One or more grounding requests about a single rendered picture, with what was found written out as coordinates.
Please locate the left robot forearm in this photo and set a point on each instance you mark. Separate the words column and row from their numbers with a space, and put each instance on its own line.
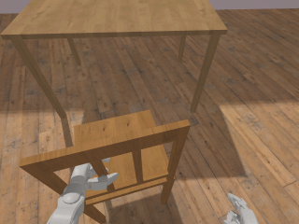
column 70, row 205

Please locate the robot right hand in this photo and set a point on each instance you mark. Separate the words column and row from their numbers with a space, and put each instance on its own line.
column 245, row 216

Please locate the chair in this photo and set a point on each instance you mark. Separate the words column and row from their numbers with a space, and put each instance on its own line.
column 135, row 147

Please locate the table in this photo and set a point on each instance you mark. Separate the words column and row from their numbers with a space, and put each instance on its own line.
column 56, row 19

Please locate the robot left hand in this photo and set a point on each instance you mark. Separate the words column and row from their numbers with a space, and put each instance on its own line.
column 82, row 174

